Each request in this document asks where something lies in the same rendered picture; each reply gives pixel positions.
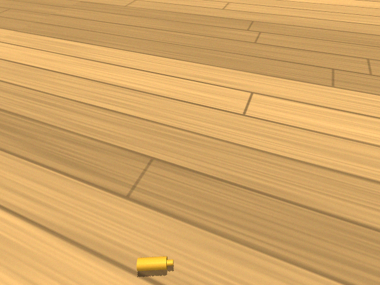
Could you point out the bottle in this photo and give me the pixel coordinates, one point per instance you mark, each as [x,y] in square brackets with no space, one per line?
[153,263]

